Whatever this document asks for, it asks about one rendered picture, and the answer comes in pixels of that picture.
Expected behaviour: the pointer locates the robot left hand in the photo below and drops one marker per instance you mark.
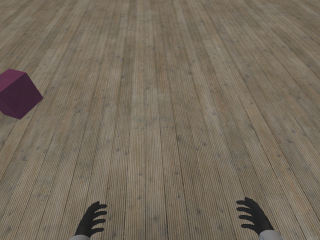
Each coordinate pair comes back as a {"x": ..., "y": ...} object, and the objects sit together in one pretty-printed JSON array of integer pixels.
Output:
[{"x": 87, "y": 221}]

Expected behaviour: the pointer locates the robot right hand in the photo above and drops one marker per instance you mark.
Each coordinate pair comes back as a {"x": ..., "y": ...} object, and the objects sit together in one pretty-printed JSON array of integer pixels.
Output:
[{"x": 258, "y": 217}]

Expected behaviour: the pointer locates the right robot forearm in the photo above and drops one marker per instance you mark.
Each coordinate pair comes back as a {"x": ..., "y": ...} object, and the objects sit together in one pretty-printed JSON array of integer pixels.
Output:
[{"x": 270, "y": 235}]

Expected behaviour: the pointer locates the carton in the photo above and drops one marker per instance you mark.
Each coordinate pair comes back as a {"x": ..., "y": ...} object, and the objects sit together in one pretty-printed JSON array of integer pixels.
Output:
[{"x": 18, "y": 94}]

